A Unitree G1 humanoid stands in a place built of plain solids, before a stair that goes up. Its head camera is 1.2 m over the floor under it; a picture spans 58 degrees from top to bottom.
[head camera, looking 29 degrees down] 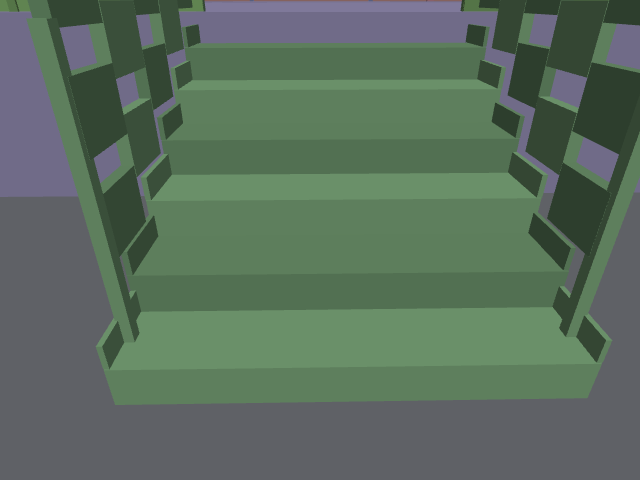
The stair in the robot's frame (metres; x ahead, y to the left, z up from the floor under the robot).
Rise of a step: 0.16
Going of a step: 0.30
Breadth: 1.62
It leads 1 degrees to the left of straight ahead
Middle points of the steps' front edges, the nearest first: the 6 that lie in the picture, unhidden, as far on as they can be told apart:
1.02 -0.11 0.16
1.32 -0.11 0.33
1.62 -0.10 0.49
1.92 -0.10 0.65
2.22 -0.09 0.82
2.52 -0.09 0.98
